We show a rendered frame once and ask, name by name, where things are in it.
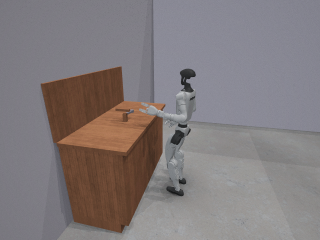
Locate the right robot hand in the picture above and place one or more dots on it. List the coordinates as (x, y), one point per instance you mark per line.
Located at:
(171, 124)

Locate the left robot upper arm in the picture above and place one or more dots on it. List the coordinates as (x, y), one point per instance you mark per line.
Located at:
(181, 100)

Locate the right robot upper arm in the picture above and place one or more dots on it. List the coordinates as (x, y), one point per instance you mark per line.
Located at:
(194, 107)

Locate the robot left forearm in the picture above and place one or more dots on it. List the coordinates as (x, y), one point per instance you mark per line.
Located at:
(171, 117)

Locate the left robot hand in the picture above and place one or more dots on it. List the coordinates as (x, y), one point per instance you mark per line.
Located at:
(150, 111)

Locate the humanoid robot torso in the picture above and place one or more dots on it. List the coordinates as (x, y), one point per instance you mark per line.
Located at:
(183, 127)

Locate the counter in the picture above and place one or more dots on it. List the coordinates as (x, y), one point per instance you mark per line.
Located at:
(108, 156)

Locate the left robot foot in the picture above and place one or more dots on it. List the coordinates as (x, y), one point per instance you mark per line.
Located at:
(172, 190)

